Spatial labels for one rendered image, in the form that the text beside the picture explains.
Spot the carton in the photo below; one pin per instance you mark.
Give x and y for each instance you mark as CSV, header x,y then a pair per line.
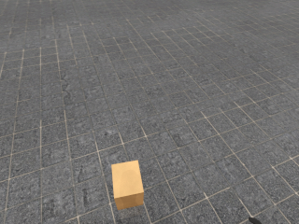
x,y
127,184

